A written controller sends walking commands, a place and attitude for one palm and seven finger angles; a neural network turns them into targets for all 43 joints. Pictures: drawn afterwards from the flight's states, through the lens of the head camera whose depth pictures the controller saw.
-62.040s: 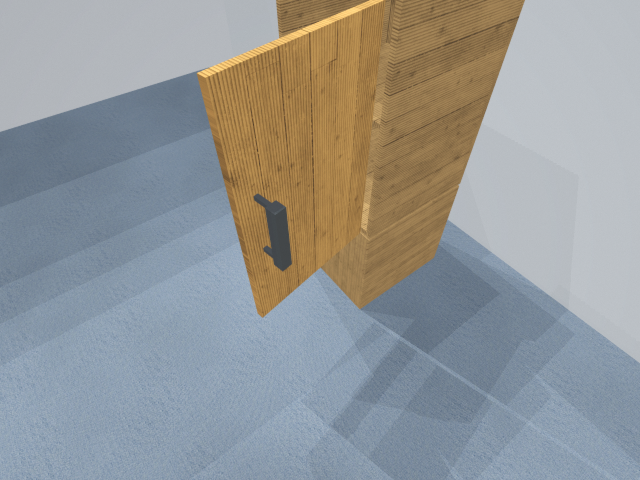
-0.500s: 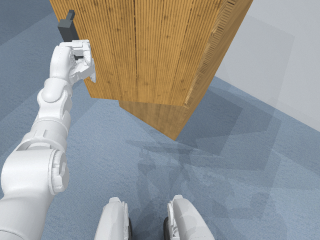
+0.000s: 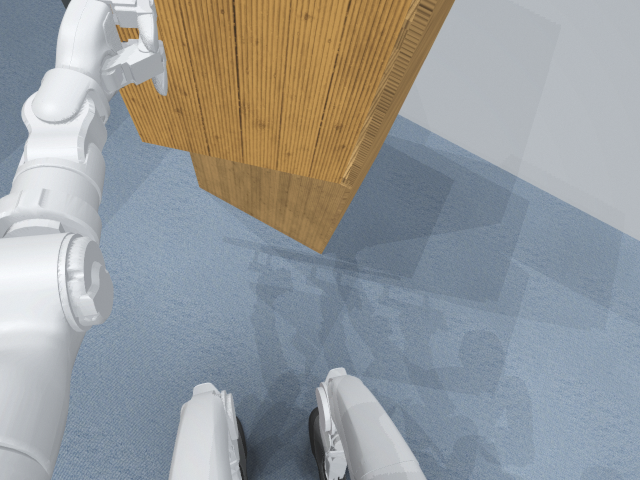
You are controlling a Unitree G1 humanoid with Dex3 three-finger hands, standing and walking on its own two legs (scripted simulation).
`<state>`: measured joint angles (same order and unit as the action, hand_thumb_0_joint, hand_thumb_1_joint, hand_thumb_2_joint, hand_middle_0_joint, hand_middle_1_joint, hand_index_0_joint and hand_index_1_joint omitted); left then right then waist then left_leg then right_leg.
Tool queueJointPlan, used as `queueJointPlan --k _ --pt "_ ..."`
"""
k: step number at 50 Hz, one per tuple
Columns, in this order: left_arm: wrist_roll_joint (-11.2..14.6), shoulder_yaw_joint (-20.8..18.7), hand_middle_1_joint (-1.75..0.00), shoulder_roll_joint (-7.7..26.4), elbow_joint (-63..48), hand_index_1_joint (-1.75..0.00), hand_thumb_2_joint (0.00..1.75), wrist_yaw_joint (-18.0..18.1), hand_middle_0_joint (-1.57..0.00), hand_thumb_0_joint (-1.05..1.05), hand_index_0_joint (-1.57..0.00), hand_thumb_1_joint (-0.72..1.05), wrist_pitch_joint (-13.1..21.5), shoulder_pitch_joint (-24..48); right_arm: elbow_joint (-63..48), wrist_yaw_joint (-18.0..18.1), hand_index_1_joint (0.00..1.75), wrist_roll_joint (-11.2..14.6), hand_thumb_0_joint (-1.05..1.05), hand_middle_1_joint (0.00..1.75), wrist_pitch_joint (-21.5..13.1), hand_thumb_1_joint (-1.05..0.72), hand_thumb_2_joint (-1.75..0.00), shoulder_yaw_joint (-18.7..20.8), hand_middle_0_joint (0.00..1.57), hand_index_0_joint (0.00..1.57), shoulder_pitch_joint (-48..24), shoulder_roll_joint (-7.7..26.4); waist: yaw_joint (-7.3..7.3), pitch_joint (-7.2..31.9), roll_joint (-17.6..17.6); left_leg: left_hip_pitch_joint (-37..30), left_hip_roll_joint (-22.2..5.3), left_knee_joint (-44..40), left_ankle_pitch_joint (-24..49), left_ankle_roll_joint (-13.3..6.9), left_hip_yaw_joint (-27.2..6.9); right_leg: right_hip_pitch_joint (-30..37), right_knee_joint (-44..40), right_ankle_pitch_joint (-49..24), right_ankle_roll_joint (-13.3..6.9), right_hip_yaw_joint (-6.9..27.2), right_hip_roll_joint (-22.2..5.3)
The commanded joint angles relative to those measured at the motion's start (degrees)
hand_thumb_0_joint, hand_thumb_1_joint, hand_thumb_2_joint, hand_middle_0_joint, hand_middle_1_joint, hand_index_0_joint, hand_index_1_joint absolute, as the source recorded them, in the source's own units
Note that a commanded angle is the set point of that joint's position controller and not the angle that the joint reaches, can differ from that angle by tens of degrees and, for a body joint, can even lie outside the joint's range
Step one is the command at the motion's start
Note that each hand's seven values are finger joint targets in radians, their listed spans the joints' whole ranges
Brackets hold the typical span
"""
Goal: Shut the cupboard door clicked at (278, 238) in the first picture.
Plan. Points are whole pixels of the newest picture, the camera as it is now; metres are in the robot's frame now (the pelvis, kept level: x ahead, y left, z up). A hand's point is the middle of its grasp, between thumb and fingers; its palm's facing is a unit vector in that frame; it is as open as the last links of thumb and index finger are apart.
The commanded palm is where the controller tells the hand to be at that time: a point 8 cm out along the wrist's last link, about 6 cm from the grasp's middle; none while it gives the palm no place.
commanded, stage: push the door shut along its arc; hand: left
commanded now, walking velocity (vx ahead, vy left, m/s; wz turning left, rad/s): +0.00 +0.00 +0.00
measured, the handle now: (99, 10) +0.65 +0.16 +0.09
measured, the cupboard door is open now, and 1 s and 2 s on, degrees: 19 16 16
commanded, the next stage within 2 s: pull the fist back off the door in 0.22 s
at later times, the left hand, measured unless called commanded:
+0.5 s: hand (186, 28) +0.62 +0.07 +0.09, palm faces +0.08 -1.00 +0.00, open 2.9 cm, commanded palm +0.59 +0.10 +0.09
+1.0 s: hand (183, 87) +0.54 +0.08 +0.09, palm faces +0.07 -1.00 -0.02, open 3.1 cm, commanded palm +0.51 +0.12 +0.09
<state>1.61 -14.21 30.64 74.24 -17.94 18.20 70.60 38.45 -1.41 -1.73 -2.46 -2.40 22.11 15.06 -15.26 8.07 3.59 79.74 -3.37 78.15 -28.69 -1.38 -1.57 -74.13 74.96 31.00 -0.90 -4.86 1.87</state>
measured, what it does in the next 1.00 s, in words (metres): stands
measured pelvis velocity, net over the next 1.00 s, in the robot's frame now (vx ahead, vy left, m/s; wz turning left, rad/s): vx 0.03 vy -0.02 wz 0.04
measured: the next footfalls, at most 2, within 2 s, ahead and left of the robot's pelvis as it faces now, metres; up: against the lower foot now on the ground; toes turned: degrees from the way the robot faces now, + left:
none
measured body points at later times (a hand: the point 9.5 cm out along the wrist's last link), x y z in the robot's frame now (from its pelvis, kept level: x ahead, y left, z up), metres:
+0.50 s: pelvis +0.01 -0.01 -0.01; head +0.20 +0.00 +0.40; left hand +0.61 +0.13 +0.09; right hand -0.05 -0.25 -0.11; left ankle +0.06 +0.11 -0.60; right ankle +0.03 -0.12 -0.60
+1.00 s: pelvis +0.03 -0.02 +0.04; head +0.17 -0.02 +0.46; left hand +0.53 +0.13 +0.09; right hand +0.04 -0.29 -0.08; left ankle +0.06 +0.11 -0.60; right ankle +0.03 -0.12 -0.60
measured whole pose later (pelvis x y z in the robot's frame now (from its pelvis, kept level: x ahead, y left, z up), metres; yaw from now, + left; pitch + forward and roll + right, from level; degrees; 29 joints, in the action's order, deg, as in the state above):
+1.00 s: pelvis +0.03 -0.02 +0.04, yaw +2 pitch +26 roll -1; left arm 0.5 -15.0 13.6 64.7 5.2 29.0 51.0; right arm 36.8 -5.3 -3.7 1.7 1.5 22.1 15.0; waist -10.2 9.4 2.4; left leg 66.3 -2.9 68.4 -28.1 0.8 -0.4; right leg -62.5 68.1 31.6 -2.5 -3.6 1.7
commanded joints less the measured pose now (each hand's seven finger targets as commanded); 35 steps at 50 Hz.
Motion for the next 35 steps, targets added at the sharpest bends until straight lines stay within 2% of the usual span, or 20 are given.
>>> queueJointPlan --k 1,3,5,10,12,14,16,17,18,19,20,21,22,23,26,29,31,32,34,35 --pt "-0.11 -0.34 -1.50 7.63 -12.65 -1.50 0.90 -0.35 -1.30 0.00 -1.30 0.90 2.93 34.58 -0.82 0.66 0.30 -0.24 0.00 0.30 -0.64 -0.90 -0.90 4.26 0.20 0.20 12.68 11.74 -4.15 32.48 11.48 -36.05 0.78 -6.25 18.02 -0.88 -6.00 1.99 -9.84 -12.45 -1.59 1.84 1.56" --pt "-0.30 -0.73 -1.50 8.24 -11.43 -1.50 0.90 -0.34 -1.30 0.00 -1.30 0.90 2.37 35.67 -0.74 0.65 0.30 -0.44 0.00 0.30 -0.83 -0.90 -0.90 3.99 0.20 0.20 13.14 11.72 -4.71 31.89 11.19 -35.05 0.87 -6.05 18.12 -1.17 -5.99 2.19 -9.69 -12.47 -1.61 1.86 1.72" --pt "-0.77 -0.90 -1.50 8.67 -12.68 -1.50 0.90 -0.39 -1.30 0.00 -1.30 0.90 2.17 36.18 -0.81 0.58 0.30 -0.65 0.00 0.30 -0.79 -0.90 -0.90 4.16 0.20 0.20 13.41 11.84 -4.39 34.71 12.80 -36.75 0.80 -5.56 20.04 -0.95 -6.26 1.80 -9.05 -13.46 -1.73 1.67 1.72" --pt "-2.16 -3.11 -1.50 12.23 -8.37 -1.50 0.90 -0.51 -1.30 0.00 -1.30 0.90 0.01 35.77 -1.23 0.61 0.30 -0.70 0.00 0.30 -0.56 -0.90 -0.90 3.60 0.20 0.20 13.98 11.77 -4.93 32.73 10.31 -30.87 0.97 -4.05 19.35 -1.47 -4.83 3.68 -8.80 -14.22 -1.35 2.02 1.99" --pt "-2.85 -4.20 -1.50 14.69 -8.94 -1.50 0.90 -0.52 -1.30 0.00 -1.30 0.90 -0.27 36.50 -1.69 0.63 0.30 -0.81 0.00 0.30 -0.45 -0.90 -0.90 3.46 0.20 0.20 14.39 11.77 -4.80 33.53 9.85 -28.50 1.05 -3.50 18.93 -1.70 -4.18 5.65 -8.52 -14.71 -1.22 2.39 2.07" --pt "-2.94 -3.81 -1.50 14.41 -9.77 -1.50 0.90 -1.11 -1.30 0.00 -1.30 0.90 -0.13 37.43 -1.67 0.60 0.30 -0.86 0.00 0.30 -0.61 -0.90 -0.90 3.56 0.20 0.20 14.43 11.68 -4.87 35.20 11.76 -29.64 1.06 -3.02 20.60 -1.61 -4.12 5.32 -8.04 -16.15 -1.28 2.46 2.10" --pt "-3.14 -3.79 -1.50 15.31 -10.37 -1.50 0.90 -1.74 -1.30 0.00 -1.30 0.90 -0.52 39.33 -1.46 0.82 0.30 -0.81 0.00 0.30 -0.45 -0.90 -0.90 3.68 0.20 0.20 15.10 11.73 -5.68 35.27 10.26 -28.53 1.00 -2.52 20.52 -1.89 -3.90 6.18 -8.12 -16.81 -1.04 2.65 2.22" --pt "1.75 -15.68 -1.50 15.68 -11.31 -1.50 0.90 8.67 -1.30 0.00 -1.30 0.90 -1.57 35.87 -3.71 0.28 0.30 -2.02 0.00 0.30 -0.63 -0.90 -0.90 2.85 0.20 0.20 16.96 10.46 -1.25 36.19 10.98 -26.88 0.22 -3.96 20.22 -1.39 -4.38 8.64 -8.67 -16.48 -0.87 2.46 1.83" --pt "0.32 -13.87 -1.50 13.98 -10.06 -1.50 0.90 13.58 -1.30 0.00 -1.30 0.90 -1.69 32.11 -3.69 -0.61 0.30 -2.32 0.00 0.30 -0.72 -0.90 -0.90 2.94 0.20 0.20 16.49 10.36 -0.94 37.37 10.69 -28.23 0.06 -4.99 20.55 -0.91 -4.78 8.69 -8.21 -16.03 -0.54 2.06 1.98" --pt "0.36 -13.00 -1.50 9.01 -11.76 -1.50 0.90 18.08 -1.30 0.00 -1.30 0.90 -1.59 31.23 -3.95 -1.46 0.30 -3.01 0.00 0.30 -0.51 -0.90 -0.90 3.43 0.20 0.20 16.81 9.72 -1.41 37.80 9.03 -28.73 0.04 -5.18 21.60 -0.76 -4.55 9.07 -8.45 -17.15 -0.09 1.69 1.82" --pt "-1.02 -11.38 -1.50 5.17 -13.61 -1.50 0.90 22.53 -1.30 0.00 -1.30 0.90 -0.70 30.31 -4.07 -2.36 0.30 -3.60 0.00 0.30 -0.40 -0.90 -0.90 3.80 0.20 0.20 17.10 9.21 -1.08 37.84 9.29 -29.59 0.12 -5.54 22.00 -0.47 -4.29 9.06 -8.67 -17.33 0.13 1.46 1.74" --pt "-3.46 -10.12 -1.50 3.87 -16.67 -1.50 0.90 27.02 -1.30 0.00 -1.30 0.90 1.06 31.76 -3.53 -3.23 0.30 -4.43 0.00 0.30 -0.30 -0.90 -0.90 4.23 0.20 0.20 17.38 9.00 -1.36 38.56 10.59 -30.84 0.13 -5.38 22.74 -0.34 -4.01 8.52 -8.83 -17.80 0.28 1.57 1.62" --pt "-6.97 -6.71 -1.50 2.18 -16.76 -1.50 0.90 29.31 -1.30 0.00 -1.30 0.90 2.42 31.49 -2.91 -4.19 0.30 -4.77 0.00 0.30 0.01 -0.90 -0.90 4.66 0.20 0.20 17.66 8.99 -1.95 38.45 11.31 -31.78 0.23 -5.59 22.43 -0.19 -3.77 8.33 -9.23 -17.35 0.23 1.67 1.57" --pt "-8.68 -5.78 -1.50 1.94 -17.90 -1.50 0.90 30.18 -1.30 0.00 -1.30 0.90 3.80 32.78 -2.37 -4.57 0.30 -4.97 0.00 0.30 0.36 -0.90 -0.90 5.14 0.20 0.20 18.19 9.20 -2.61 39.64 11.24 -33.72 0.25 -5.74 23.59 -0.17 -4.29 8.25 -9.13 -18.00 0.08 1.64 1.56" --pt "-9.64 -5.66 -1.50 4.13 -14.61 -1.50 0.90 29.17 -1.30 0.00 -1.30 0.90 4.79 32.72 -1.78 -4.84 0.30 -4.42 0.00 0.30 1.75 -0.90 -0.90 5.35 0.20 0.20 18.00 9.67 -3.30 37.38 8.16 -29.86 1.20 -7.25 18.65 -0.59 -2.60 13.98 -11.84 -17.96 0.28 3.00 1.58" --pt "-7.74 -7.06 -1.50 5.66 -16.37 -1.50 0.90 27.15 -1.30 0.00 -1.30 0.90 6.73 32.10 -2.27 -4.30 0.30 -3.88 0.00 0.30 2.04 -0.90 -0.90 5.21 0.20 0.20 16.92 9.25 -2.13 38.52 8.84 -29.94 1.74 -8.28 18.76 -0.76 -1.74 18.25 -12.86 -20.51 0.16 4.08 1.40" --pt "-6.32 -7.36 -1.50 4.38 -16.95 -1.50 0.90 26.38 -1.30 0.00 -1.30 0.90 8.16 27.16 -2.91 -4.30 0.30 -3.65 0.00 0.30 2.06 -0.90 -0.90 5.17 0.20 0.20 16.20 8.73 -0.35 38.54 8.65 -30.58 2.04 -9.20 20.21 -0.53 -1.13 21.07 -13.08 -22.92 0.06 4.21 1.38" --pt "-5.75 -7.00 -1.50 3.00 -16.27 -1.50 0.90 26.17 -1.30 0.00 -1.30 0.90 8.52 24.77 -2.88 -4.36 0.30 -3.54 0.00 0.30 2.04 -0.90 -0.90 5.22 0.20 0.20 15.94 8.54 -0.52 37.69 6.95 -30.02 2.12 -9.37 20.60 -0.66 -0.79 22.18 -13.36 -24.37 0.24 4.31 1.39" --pt "-5.60 -7.92 -1.50 3.34 -13.74 -1.50 0.90 25.88 -1.30 0.00 -1.30 0.90 9.28 19.96 -2.94 -4.21 0.30 -3.38 0.00 0.30 2.41 -0.90 -0.90 5.24 0.20 0.20 15.80 8.45 0.25 34.77 4.45 -27.56 2.27 -9.77 19.99 -0.72 -0.09 24.02 -13.76 -25.61 0.41 4.81 1.21" --pt "-5.45 -6.69 -1.50 1.31 -13.28 -1.50 0.90 25.65 -1.30 0.00 -1.30 0.90 9.29 17.92 -3.24 -4.37 0.30 -3.31 0.00 0.30 2.57 -0.90 -0.90 5.25 0.20 0.20 15.54 8.25 0.26 32.69 3.40 -26.32 2.48 -10.37 18.88 -0.81 0.35 24.85 -14.43 -25.63 0.51 4.93 1.22"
